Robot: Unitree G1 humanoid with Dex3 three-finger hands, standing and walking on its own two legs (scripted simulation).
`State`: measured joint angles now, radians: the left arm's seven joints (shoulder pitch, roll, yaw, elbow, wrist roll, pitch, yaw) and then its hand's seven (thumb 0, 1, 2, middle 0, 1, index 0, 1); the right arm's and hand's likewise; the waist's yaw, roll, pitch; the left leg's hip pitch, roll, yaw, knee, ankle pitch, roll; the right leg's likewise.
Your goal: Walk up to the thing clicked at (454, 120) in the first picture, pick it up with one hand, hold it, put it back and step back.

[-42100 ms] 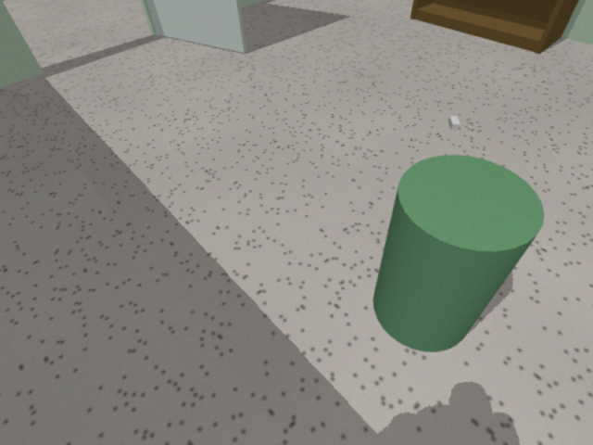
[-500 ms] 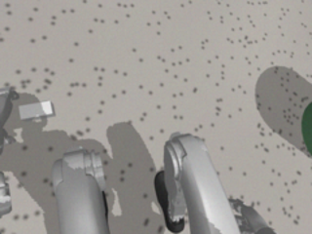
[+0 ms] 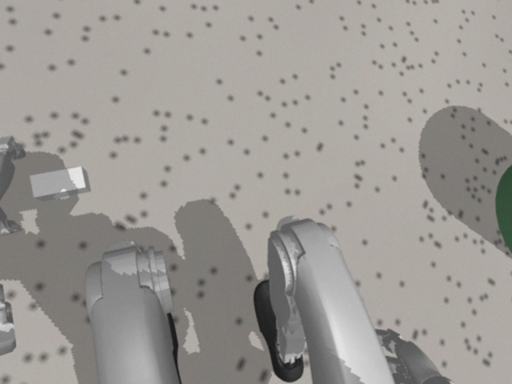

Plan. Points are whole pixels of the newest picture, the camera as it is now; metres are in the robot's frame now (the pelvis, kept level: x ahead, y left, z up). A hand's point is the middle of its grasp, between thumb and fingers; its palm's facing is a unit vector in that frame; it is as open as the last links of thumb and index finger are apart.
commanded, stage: rise first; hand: left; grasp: from above
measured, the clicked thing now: (61, 183) +0.45 +0.32 -0.30
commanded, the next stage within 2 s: approach in 0.44 s
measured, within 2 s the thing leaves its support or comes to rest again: neither
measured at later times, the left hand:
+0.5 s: hand out of the picture +0.40 +0.36 -0.18, palm faces -0.45 -0.11 -0.88, open 12.6 cm
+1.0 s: hand (58, 154) +0.47 +0.28 -0.18, palm faces -0.38 -0.06 -0.92, open 12.9 cm
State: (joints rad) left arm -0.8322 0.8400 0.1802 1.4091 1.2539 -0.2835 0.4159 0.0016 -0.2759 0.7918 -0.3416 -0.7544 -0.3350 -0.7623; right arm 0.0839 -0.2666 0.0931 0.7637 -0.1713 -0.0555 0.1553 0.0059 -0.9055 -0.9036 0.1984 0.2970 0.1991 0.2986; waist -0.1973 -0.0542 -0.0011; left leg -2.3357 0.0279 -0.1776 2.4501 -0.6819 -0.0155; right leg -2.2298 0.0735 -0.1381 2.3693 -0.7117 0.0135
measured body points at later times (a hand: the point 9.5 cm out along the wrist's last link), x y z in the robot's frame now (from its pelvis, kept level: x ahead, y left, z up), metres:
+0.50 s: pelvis +0.00 +0.00 +0.00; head +0.23 +0.10 +0.37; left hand +0.42 +0.37 -0.13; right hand +0.08 -0.27 -0.10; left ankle +0.07 +0.13 -0.29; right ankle +0.09 -0.11 -0.29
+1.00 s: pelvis +0.00 +0.00 +0.00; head +0.24 +0.08 +0.37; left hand +0.49 +0.28 -0.13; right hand +0.05 -0.27 -0.09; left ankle +0.07 +0.13 -0.29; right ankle +0.09 -0.11 -0.29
